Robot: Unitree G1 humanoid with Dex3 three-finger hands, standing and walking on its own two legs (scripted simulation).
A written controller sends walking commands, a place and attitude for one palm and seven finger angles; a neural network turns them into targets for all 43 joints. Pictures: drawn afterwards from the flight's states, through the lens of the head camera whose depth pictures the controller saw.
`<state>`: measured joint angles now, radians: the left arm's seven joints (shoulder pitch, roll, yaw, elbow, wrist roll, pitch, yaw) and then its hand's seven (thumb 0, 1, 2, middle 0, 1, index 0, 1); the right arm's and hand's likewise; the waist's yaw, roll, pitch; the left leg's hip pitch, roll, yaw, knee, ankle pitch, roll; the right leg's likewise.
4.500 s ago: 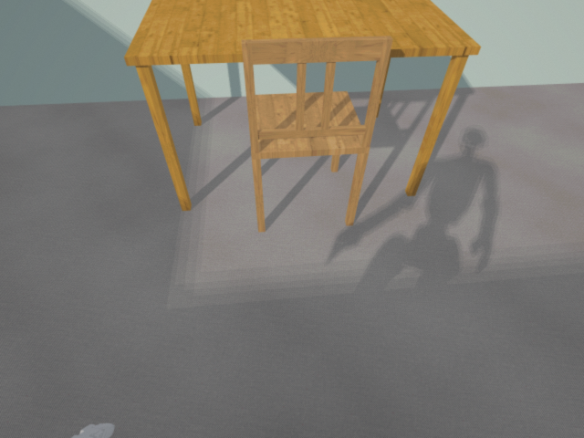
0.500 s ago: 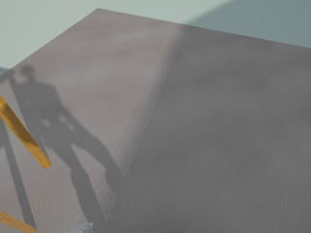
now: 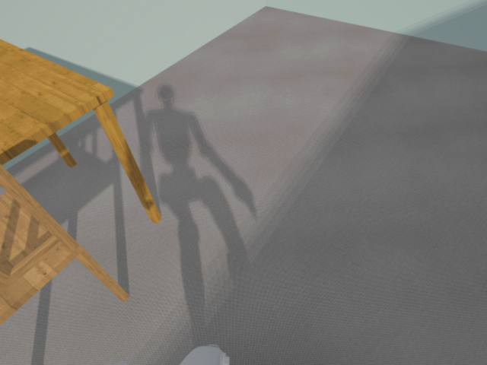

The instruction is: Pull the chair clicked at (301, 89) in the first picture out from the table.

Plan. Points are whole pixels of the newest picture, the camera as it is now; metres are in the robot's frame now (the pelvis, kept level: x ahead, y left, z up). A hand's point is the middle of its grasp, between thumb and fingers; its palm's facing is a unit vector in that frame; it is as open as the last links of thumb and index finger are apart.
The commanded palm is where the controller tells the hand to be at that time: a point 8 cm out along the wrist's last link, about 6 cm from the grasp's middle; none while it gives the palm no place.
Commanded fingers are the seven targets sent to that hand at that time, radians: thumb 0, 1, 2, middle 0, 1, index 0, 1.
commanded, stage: turn to face it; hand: left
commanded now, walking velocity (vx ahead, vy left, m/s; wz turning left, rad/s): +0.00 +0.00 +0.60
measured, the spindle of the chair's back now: out of the picture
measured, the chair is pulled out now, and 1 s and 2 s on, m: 0.00 0.00 0.00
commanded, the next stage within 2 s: take the last steps up to it in 1.58 s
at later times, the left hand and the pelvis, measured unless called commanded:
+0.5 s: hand out of the picture -0.03 +0.28 -0.17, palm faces +0.35 -0.90 -0.26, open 7.4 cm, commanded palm none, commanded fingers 0.00 0.90 0.90 -0.20 -0.30 -0.20 -0.30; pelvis -0.02 +0.04 +0.00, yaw +18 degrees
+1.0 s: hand out of the picture -0.07 +0.23 -0.15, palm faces +0.57 -0.78 -0.25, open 7.4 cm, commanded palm none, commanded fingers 0.00 0.90 0.90 -0.20 -0.30 -0.20 -0.30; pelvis -0.02 +0.02 +0.00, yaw +37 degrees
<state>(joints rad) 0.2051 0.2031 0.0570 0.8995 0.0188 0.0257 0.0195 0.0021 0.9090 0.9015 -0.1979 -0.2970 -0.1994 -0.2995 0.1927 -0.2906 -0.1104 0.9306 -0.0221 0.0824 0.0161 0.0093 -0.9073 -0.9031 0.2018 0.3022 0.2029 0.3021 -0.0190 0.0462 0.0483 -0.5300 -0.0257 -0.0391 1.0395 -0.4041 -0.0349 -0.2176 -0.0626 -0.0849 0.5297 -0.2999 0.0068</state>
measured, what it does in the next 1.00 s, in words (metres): steps on the spot, turning left: left foot, then right foot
